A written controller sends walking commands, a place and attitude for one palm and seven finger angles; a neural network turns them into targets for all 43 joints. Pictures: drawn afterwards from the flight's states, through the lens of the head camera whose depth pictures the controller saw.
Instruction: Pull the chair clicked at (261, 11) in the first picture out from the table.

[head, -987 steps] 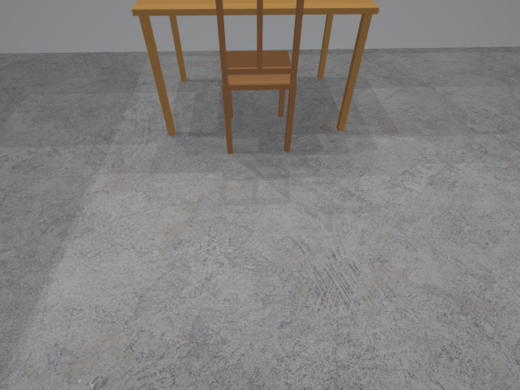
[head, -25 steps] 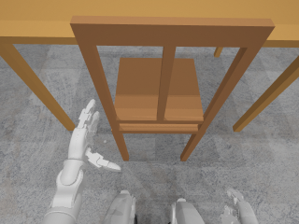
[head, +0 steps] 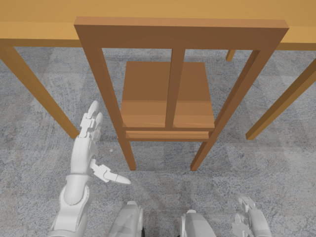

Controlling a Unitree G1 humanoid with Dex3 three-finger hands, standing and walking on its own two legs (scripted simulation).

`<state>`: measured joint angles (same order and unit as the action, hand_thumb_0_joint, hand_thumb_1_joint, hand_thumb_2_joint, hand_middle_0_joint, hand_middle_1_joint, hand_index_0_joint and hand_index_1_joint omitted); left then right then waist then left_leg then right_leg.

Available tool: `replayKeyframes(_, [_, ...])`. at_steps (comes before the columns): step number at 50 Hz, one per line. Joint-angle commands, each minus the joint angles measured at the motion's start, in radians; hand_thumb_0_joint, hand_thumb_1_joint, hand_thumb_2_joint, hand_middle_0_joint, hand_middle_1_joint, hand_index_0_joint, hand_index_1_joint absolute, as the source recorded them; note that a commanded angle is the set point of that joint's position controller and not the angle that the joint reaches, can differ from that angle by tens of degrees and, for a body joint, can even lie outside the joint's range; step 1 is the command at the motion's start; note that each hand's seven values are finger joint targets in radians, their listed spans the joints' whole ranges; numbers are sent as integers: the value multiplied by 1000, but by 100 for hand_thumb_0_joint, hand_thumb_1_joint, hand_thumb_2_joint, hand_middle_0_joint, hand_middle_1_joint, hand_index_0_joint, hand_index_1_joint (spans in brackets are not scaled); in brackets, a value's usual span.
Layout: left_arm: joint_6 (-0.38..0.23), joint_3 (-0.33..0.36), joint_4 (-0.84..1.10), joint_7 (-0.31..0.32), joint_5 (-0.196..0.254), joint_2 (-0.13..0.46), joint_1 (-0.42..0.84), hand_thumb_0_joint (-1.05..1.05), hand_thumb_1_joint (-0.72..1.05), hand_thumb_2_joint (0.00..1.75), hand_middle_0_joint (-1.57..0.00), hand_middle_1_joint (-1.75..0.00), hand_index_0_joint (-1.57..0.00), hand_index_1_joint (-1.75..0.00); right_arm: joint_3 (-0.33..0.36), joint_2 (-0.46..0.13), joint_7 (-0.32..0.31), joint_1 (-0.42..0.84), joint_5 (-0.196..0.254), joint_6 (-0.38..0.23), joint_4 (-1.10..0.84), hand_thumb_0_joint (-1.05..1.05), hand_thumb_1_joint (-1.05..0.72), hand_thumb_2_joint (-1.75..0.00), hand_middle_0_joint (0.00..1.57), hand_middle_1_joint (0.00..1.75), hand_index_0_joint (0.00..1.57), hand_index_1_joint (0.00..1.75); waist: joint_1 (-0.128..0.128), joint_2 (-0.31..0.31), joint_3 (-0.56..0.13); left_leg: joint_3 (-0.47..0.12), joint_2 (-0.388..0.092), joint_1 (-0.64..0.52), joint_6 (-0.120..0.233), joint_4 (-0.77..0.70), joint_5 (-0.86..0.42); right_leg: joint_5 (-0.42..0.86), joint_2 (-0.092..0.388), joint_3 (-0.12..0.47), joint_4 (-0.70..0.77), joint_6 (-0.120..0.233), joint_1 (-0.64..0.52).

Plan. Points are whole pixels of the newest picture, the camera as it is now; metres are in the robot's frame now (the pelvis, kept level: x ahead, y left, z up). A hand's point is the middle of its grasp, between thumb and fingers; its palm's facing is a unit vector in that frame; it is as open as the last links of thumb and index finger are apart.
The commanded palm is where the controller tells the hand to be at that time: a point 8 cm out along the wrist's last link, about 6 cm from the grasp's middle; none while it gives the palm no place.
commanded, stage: aim the fingers beside a spindle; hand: left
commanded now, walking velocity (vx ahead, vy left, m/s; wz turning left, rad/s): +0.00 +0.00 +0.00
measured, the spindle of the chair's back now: (172, 96) +0.47 -0.02 +0.04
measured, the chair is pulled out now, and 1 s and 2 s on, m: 0.00 0.00 0.00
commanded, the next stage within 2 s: push the fingers through the gap in 1.66 s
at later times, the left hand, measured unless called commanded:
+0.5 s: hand (108, 150) +0.32 +0.14 +0.01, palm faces +0.00 -1.00 -0.04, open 17.0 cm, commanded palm +0.29 +0.18 +0.02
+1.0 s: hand (108, 154) +0.30 +0.13 +0.04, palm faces -0.02 -1.00 -0.04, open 16.9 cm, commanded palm +0.29 +0.19 +0.03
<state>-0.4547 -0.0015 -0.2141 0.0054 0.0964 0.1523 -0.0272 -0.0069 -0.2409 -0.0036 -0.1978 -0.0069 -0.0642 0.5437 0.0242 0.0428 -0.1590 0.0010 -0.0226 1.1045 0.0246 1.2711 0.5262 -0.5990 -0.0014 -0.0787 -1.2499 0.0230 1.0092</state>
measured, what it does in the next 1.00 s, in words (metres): stands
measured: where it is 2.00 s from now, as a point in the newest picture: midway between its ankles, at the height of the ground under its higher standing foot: outside the picture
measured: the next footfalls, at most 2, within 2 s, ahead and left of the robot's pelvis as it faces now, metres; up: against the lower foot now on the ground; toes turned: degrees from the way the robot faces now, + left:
none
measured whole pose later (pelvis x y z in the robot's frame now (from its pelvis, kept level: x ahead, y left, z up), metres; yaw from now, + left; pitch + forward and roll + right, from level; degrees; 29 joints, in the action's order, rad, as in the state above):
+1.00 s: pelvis +0.00 +0.00 +0.00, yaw +0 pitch +20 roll -3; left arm -0.45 0.01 -0.18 -0.04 0.13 0.16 -0.07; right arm 0.00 -0.25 -0.01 -0.21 0.00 -0.09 0.55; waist 0.02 0.05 -0.16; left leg 0.00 -0.02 1.10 0.02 1.26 0.52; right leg -0.59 0.00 -0.08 -1.24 0.02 1.00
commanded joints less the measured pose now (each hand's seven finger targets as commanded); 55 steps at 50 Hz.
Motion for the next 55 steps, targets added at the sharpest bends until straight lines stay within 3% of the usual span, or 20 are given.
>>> replayKeyframes(1, [-44, 76, 8, 6, 2, 81, 247, 0, -50, 30, -6, -8, -6, -8, 39, -132, -5, 6, 4, -23, -94, 0, -90, -90, 20, 30, 20, 30, 52, -59, -239, -60, 12, -227, 3, -142, -156, 188, -7, 42, 195, 12, -47])
replayKeyframes(4, [11, 24, -70, -73, 30, 27, 218, 0, -50, 30, -6, -8, -6, -8, 43, -147, -4, 4, 18, -19, -112, 0, -90, -90, 20, 30, 20, 30, 48, -76, -275, -49, 17, -224, 6, -149, -152, 200, -2, 50, 215, 12, -81])
replayKeyframes(7, [15, 22, 56, -119, 63, 50, 230, 0, -50, 30, -6, -8, -6, -8, 51, -149, -12, 3, 23, -25, -141, 0, -90, -90, 20, 30, 20, 30, 21, -14, -381, -50, 17, -296, 4, -156, -234, 278, 3, 55, 205, 15, -134])
replayKeyframes(10, [-34, 85, 263, -82, 77, 129, 225, 0, -50, 30, -6, -8, -6, -8, 54, -137, -14, -15, 13, -41, -147, 0, -90, -90, 20, 30, 20, 30, -6, 48, -493, -60, 13, -415, -1, -156, -380, 387, 2, 55, 187, 17, -183])
replayKeyframes(13, [-78, 160, 285, -9, 55, 195, 224, 0, -50, 30, -6, -8, -6, -8, 49, -129, -15, -26, -1, -45, -120, 0, -90, -90, 20, 30, 20, 30, 5, 2, -445, -59, 9, -378, 2, -140, -397, 410, -5, 53, 174, 12, -171])
replayKeyframes(18, [-46, 91, -7, -17, 20, 82, 166, 0, -50, 30, -6, -8, -6, -8, 46, -134, -1, -7, 6, -30, -93, 0, -90, -90, 20, 30, 20, 30, 48, -95, -227, -44, 13, -215, 5, -139, -206, 261, -7, 49, 202, 8, -84])
replayKeyframes(20, [-21, 48, -53, -66, 31, 46, 178, 0, -50, 30, -6, -8, -6, -8, 48, -144, 2, -3, 15, -29, -99, 0, -90, -90, 20, 30, 20, 30, 50, -91, -222, -39, 16, -197, 5, -140, -163, 221, -3, 55, 213, 9, -77])
replayKeyframes(23, [-7, 19, 15, -122, 63, 37, 201, 0, -50, 30, -6, -8, -6, -8, 52, -148, -7, 4, 22, -34, -128, 0, -90, -90, 20, 30, 20, 30, 39, -54, -294, -38, 20, -233, 9, -144, -187, 246, 2, 68, 221, 12, -119])
replayKeyframes(26, [-50, 68, 238, -108, 80, 111, 234, 0, -50, 30, -6, -8, -6, -8, 58, -140, -17, -6, 15, -51, -143, 0, -90, -90, 20, 30, 20, 30, 2, 41, -457, -50, 16, -370, 4, -148, -328, 355, 4, 64, 190, 17, -174])
replayKeyframes(28, [-82, 142, 330, -57, 71, 194, 210, 0, -50, 30, -6, -8, -6, -8, 56, -139, -18, -22, 6, -58, -134, 0, -90, -90, 20, 30, 20, 30, -11, 64, -498, -62, 10, -429, -3, -146, -415, 403, -1, 55, 171, 18, -175])
replayKeyframes(32, [-86, 139, 198, 4, 41, 147, 210, 0, -50, 30, -6, -8, -6, -8, 46, -124, -11, -9, -2, -51, -98, 0, -90, -90, 20, 30, 20, 30, 30, -34, -351, -57, 8, -316, 1, -133, -313, 334, -6, 46, 176, 10, -120])
replayKeyframes(36, [-18, 82, -58, -60, 36, 67, 145, 0, -50, 30, -6, -8, -6, -8, 45, -144, -1, 8, 13, -31, -98, 0, -90, -90, 20, 30, 20, 30, 46, -110, -217, -40, 18, -182, 4, -138, -148, 200, -5, 54, 215, 6, -74])
replayKeyframes(38, [8, 54, -78, -110, 53, 44, 145, 0, -50, 30, -6, -8, -6, -8, 47, -150, -3, 12, 24, -31, -116, 0, -90, -90, 20, 30, 20, 30, 37, -100, -227, -38, 20, -190, 6, -148, -142, 193, -2, 61, 228, 11, -90])
replayKeyframes(40, [5, 17, 35, -142, 73, 33, 186, 0, -50, 30, -6, -8, -6, -8, 50, -147, -8, 10, 25, -37, -137, 0, -90, -90, 20, 30, 20, 30, 31, -40, -315, -40, 21, -248, 8, -149, -190, 241, 2, 62, 218, 13, -121])
replayKeyframes(42, [-29, 55, 200, -132, 84, 93, 198, 0, -50, 30, -6, -8, -6, -8, 55, -143, -15, 8, 20, -50, -152, 0, -90, -90, 20, 30, 20, 30, 1, 38, -424, -48, 18, -346, 3, -154, -284, 312, 4, 61, 199, 18, -158])
replayKeyframes(43, [-46, 65, 271, -113, 85, 118, 216, 0, -50, 30, -6, -8, -6, -8, 53, -141, -18, 3, 16, -56, -151, 0, -90, -90, 20, 30, 20, 30, 7, 63, -449, -58, 12, -391, 2, -152, -328, 335, 0, 54, 187, 18, -149])
replayKeyframes(45, [-83, 116, 364, -61, 76, 167, 189, 0, -50, 30, -6, -8, -6, -8, 52, -133, -16, -15, 5, -65, -140, 0, -90, -90, 20, 30, 20, 30, -7, 69, -496, -72, 8, -455, -5, -156, -414, 379, -2, 47, 175, 18, -156])
replayKeyframes(49, [-88, 120, 221, 8, 31, 137, 179, 0, -50, 30, -6, -8, -6, -8, 46, -125, -10, -9, -3, -59, -99, 0, -90, -90, 20, 30, 20, 30, 29, -9, -343, -73, 4, -347, -4, -141, -333, 320, -9, 33, 166, 13, -85])
replayKeyframes(53, [-12, 63, -65, -47, 23, 52, 122, 0, -50, 30, -6, -8, -6, -8, 44, -144, 0, 6, 13, -37, -97, 0, -90, -90, 20, 30, 20, 30, 50, -116, -191, -56, 14, -195, 3, -151, -142, 181, -8, 36, 210, 11, -46])
replayKeyframes(55, [8, 25, -40, -94, 43, 24, 144, 0, -50, 30, -6, -8, -6, -8, 47, -151, 1, 15, 22, -34, -123, 0, -90, -90, 20, 30, 20, 30, 37, -93, -237, -51, 20, -205, 4, -159, -132, 171, -3, 45, 216, 13, -73])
